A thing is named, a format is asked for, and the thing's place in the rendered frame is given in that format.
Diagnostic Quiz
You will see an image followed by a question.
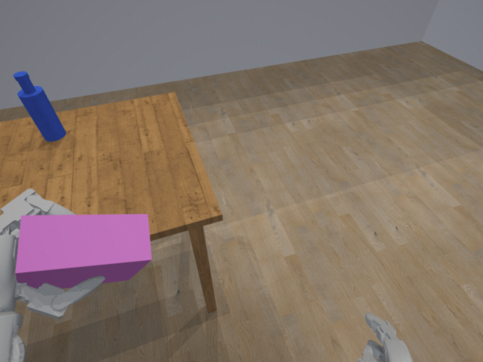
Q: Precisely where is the table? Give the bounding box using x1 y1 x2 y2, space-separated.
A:
0 92 223 314

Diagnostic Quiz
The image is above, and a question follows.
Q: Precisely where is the left robot hand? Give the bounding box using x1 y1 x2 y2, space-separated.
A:
0 189 105 319

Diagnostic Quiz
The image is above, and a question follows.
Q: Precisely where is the sponge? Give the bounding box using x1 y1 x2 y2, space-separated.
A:
15 214 152 289

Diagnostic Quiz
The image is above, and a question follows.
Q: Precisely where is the right robot hand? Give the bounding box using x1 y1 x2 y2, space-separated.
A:
358 313 413 362

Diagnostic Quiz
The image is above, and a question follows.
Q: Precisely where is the left robot forearm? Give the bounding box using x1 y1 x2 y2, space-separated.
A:
0 311 26 362

